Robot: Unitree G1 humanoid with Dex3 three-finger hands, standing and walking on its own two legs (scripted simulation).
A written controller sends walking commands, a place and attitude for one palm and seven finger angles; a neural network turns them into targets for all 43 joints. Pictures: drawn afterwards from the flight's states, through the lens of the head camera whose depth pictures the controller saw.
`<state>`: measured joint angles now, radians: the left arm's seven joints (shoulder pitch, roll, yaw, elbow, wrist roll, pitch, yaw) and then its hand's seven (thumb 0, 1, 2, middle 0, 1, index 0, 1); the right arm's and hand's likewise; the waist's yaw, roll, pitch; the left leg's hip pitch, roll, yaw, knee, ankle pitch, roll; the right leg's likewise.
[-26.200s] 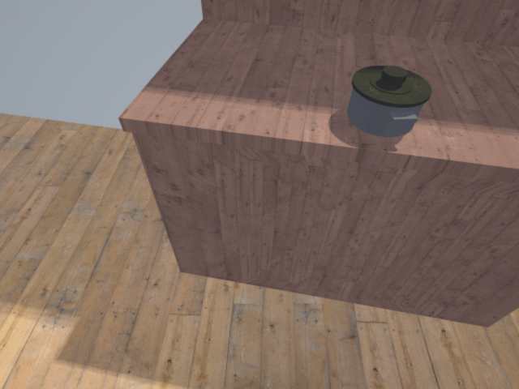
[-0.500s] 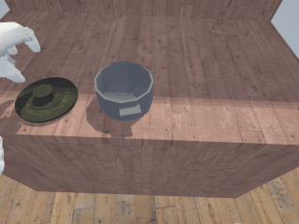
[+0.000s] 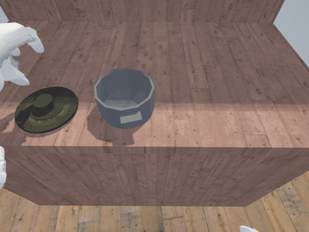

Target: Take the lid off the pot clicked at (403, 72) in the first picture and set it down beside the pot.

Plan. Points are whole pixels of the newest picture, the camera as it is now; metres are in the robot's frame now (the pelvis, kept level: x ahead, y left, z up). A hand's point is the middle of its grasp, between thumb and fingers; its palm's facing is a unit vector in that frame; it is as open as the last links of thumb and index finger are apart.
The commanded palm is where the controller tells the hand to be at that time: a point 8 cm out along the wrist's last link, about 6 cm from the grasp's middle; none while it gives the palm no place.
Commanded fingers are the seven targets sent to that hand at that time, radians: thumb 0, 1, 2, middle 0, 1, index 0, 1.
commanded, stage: draw the hand back to the body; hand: left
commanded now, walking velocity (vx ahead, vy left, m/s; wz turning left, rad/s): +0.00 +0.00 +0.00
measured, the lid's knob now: (43, 102) +0.45 +0.31 +0.08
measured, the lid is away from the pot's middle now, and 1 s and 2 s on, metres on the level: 0.23 0.23 0.23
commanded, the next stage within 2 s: none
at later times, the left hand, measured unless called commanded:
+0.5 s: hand (25, 64) +0.39 +0.24 +0.25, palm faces +0.33 -0.85 -0.41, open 11.1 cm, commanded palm +0.33 +0.29 +0.27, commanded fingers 0.00 0.03 0.83 -0.40 -0.66 -0.40 -0.66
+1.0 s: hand (17, 79) +0.32 +0.21 +0.27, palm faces +0.51 -0.83 -0.22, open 9.2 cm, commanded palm +0.27 +0.25 +0.27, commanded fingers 0.00 0.65 0.88 -0.26 -0.40 -0.26 -0.40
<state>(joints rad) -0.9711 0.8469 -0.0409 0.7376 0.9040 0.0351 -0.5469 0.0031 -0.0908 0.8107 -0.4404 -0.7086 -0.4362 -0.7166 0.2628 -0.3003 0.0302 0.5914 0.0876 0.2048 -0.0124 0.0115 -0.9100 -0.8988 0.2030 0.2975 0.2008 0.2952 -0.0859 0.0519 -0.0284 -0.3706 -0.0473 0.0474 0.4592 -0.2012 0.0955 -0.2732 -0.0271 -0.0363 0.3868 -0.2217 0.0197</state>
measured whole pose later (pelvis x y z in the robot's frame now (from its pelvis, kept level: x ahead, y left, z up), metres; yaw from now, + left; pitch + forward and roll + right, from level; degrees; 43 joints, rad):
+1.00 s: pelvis +0.01 -0.07 +0.00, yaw -1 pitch -4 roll +0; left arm -0.20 0.49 0.46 -0.02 -0.13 -0.09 0.08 0.01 0.40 0.85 -0.32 -0.50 -0.31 -0.51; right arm 0.16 -0.29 0.02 0.68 0.05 -0.04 -0.06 0.02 -0.91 -0.90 0.20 0.30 0.20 0.30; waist 0.02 0.06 0.05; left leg -0.10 0.03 0.04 0.39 -0.22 0.00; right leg -0.03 0.05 -0.03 0.34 -0.25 -0.05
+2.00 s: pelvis -0.01 -0.03 +0.01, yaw -1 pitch -7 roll -1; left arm 0.33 0.38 0.41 -0.61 -0.14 -0.14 0.07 0.02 0.88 0.90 -0.21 -0.30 -0.20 -0.31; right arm 0.14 -0.21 0.04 0.66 0.01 -0.08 -0.05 0.02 -0.91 -0.90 0.20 0.30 0.20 0.30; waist 0.07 0.05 0.04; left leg -0.08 0.00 0.05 0.40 -0.20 0.04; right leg 0.02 0.02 -0.02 0.31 -0.20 -0.01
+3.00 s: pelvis -0.08 -0.01 -0.01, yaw +0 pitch +0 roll -4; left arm 0.45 0.47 0.54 -0.79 -0.08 -0.27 0.14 0.01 0.88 0.90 -0.21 -0.30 -0.21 -0.31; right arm 0.23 -0.21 0.00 0.55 0.02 -0.05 -0.05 0.02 -0.91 -0.90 0.21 0.30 0.20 0.30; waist -0.02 0.03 0.03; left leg -0.43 0.01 0.03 0.59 -0.17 0.07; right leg -0.30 0.05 -0.03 0.52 -0.26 0.00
